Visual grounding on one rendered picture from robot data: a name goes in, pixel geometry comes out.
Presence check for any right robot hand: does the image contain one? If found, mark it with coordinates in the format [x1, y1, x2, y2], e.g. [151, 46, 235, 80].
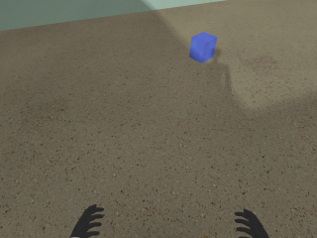
[235, 208, 269, 238]

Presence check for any left robot hand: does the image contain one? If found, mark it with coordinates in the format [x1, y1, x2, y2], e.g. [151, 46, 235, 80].
[69, 204, 104, 238]

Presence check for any carton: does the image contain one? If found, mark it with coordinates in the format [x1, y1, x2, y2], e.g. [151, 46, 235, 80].
[189, 32, 217, 63]

